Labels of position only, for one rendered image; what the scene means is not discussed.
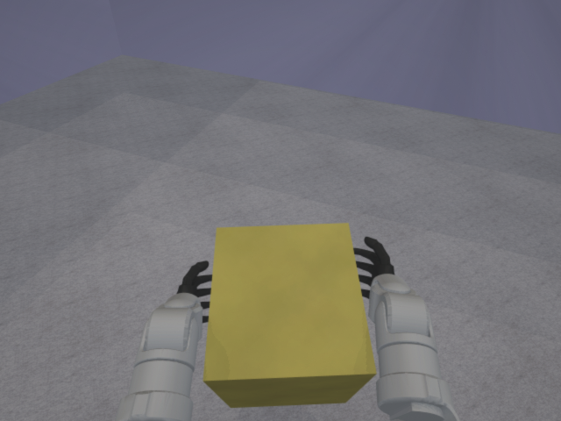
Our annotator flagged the robot right forearm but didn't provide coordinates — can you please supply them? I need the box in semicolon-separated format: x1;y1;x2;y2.
368;274;460;421

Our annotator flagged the robot right hand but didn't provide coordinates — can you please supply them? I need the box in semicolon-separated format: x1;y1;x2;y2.
353;237;394;299

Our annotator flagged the robot left hand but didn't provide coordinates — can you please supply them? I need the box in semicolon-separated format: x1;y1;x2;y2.
177;261;212;323

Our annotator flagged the carton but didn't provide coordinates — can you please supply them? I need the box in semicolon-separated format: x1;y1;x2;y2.
203;223;377;408

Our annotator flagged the robot left forearm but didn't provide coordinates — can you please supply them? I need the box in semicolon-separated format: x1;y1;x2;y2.
115;293;202;421

